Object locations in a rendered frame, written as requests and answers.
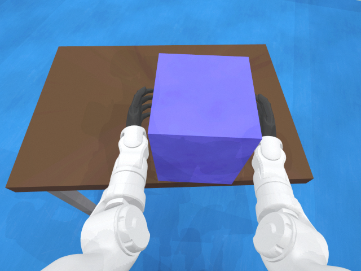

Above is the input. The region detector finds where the table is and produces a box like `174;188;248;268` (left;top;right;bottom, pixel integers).
5;44;314;216

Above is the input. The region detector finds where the robot left forearm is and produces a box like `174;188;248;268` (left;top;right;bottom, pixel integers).
90;125;149;216

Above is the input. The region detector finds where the right robot upper arm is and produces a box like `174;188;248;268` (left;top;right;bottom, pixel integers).
253;212;350;271

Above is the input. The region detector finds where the robot left hand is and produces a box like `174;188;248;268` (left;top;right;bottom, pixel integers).
126;86;154;127

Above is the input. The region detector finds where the carton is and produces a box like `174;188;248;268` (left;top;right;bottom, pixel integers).
148;53;262;184

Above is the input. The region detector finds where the robot right forearm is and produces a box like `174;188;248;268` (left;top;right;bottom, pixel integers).
252;136;316;230

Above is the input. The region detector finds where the robot right hand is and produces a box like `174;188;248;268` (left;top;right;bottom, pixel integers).
255;94;276;137

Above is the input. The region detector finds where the left robot upper arm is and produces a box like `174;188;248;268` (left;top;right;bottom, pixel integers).
41;204;150;271

